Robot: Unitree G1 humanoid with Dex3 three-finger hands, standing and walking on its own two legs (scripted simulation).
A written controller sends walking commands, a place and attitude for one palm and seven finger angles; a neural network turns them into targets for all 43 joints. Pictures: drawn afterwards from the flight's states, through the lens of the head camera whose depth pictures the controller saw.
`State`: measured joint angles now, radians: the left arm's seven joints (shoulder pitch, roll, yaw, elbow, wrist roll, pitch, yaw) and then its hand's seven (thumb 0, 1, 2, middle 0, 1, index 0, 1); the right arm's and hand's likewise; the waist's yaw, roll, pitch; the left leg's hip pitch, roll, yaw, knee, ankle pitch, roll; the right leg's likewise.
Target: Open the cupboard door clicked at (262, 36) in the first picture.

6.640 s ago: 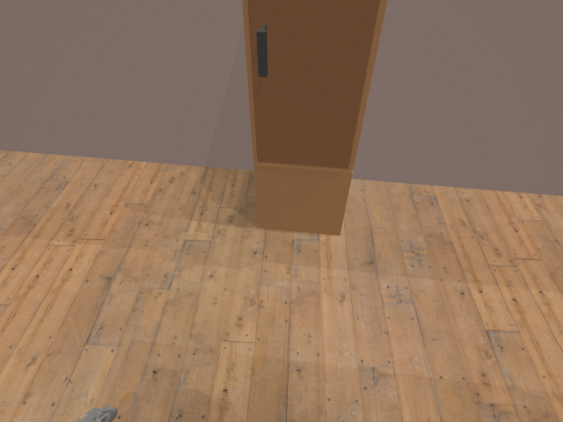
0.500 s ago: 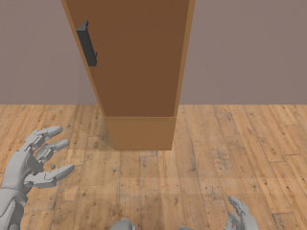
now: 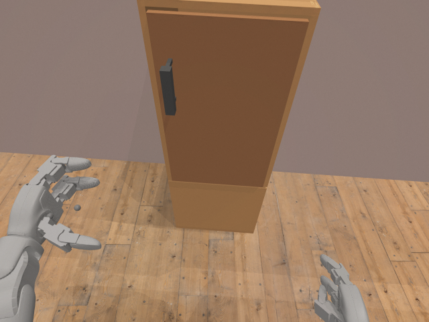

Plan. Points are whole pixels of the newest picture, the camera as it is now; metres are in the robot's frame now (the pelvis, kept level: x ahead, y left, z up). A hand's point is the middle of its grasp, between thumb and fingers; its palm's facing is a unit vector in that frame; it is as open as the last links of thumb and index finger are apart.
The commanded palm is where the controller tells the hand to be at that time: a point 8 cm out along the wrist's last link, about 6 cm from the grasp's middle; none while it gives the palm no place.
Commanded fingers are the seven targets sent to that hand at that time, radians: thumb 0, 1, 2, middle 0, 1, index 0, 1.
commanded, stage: raise the hand with hooked fingers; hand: left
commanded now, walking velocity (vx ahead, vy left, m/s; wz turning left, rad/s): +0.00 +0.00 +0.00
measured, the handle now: (170, 87) +0.62 +0.17 +0.11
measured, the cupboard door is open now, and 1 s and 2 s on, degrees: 0 0 0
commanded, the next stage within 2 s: move the hooked fingers beside the handle in 0.80 s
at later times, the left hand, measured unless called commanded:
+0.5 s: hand (77, 186) +0.29 +0.26 +0.13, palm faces +0.01 -1.00 -0.04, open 14.0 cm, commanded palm +0.26 +0.30 +0.13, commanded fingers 0.00 -0.50 0.30 -0.30 -1.20 -0.30 -1.20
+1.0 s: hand (95, 184) +0.30 +0.23 +0.12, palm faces +0.05 -1.00 -0.02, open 14.0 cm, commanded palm +0.28 +0.28 +0.13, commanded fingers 0.00 -0.50 0.30 -0.30 -1.20 -0.30 -1.20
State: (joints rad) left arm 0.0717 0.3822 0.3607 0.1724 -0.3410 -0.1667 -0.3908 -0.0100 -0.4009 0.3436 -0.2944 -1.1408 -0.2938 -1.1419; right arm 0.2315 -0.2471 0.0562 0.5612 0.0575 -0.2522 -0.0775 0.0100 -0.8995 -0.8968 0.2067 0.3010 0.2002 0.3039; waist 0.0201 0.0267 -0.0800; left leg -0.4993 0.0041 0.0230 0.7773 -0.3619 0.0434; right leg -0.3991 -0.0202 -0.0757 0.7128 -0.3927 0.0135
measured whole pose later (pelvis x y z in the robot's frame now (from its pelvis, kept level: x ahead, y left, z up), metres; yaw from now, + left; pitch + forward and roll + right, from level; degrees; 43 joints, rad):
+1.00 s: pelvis +0.00 -0.04 +0.01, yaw +0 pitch +3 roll +0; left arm -0.15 0.43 0.43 0.43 -0.33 -0.09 -0.48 -0.02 -0.50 0.30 -0.30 -1.20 -0.30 -1.20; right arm 0.26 -0.28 0.05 0.59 0.07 -0.21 -0.11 0.01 -0.90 -0.90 0.21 0.30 0.20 0.30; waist 0.02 0.04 -0.04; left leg -0.41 0.03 0.01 0.66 -0.31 -0.01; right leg -0.33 0.02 -0.09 0.64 -0.37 -0.04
